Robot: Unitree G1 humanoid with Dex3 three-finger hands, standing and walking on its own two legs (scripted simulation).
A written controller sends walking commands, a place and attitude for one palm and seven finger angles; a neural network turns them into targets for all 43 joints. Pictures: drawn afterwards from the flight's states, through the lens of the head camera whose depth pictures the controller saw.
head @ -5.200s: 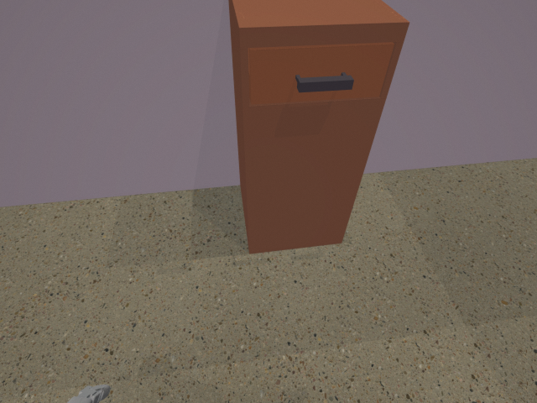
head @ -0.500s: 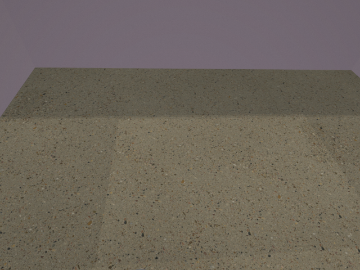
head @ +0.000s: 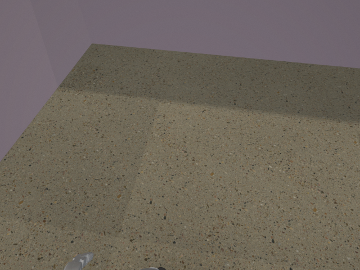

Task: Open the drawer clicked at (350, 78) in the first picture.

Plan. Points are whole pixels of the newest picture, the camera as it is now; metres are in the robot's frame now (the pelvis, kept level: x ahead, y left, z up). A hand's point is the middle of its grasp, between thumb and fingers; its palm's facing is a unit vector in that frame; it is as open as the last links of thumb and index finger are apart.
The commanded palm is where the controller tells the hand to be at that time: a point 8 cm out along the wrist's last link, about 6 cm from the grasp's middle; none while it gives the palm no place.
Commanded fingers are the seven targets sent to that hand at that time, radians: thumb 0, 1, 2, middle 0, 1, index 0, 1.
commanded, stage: turn to face it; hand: left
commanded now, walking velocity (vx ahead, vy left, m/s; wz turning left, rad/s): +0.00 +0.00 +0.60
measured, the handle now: out of the picture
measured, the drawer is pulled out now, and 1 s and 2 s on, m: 0.00 0.00 0.00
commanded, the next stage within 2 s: none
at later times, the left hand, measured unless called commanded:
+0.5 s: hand out of the picture -0.08 +0.19 -0.18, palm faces +0.39 -0.89 -0.23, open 7.4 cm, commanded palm none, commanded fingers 0.00 0.90 0.90 -0.20 -0.30 -0.20 -0.30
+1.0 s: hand out of the picture -0.04 +0.22 -0.14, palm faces +0.58 -0.77 -0.28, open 7.4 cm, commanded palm none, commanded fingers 0.00 0.90 0.90 -0.20 -0.30 -0.20 -0.30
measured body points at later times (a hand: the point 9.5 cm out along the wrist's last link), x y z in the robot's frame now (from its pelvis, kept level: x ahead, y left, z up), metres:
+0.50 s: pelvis -0.04 -0.01 -0.01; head +0.00 +0.02 +0.44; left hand -0.10 +0.24 -0.16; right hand +0.16 -0.22 -0.14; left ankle -0.09 +0.10 -0.73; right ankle -0.01 -0.14 -0.73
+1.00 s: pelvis -0.04 -0.03 +0.00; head +0.00 -0.02 +0.44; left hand -0.07 +0.26 -0.12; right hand +0.15 -0.21 -0.16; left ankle -0.09 +0.09 -0.73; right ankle +0.02 -0.13 -0.73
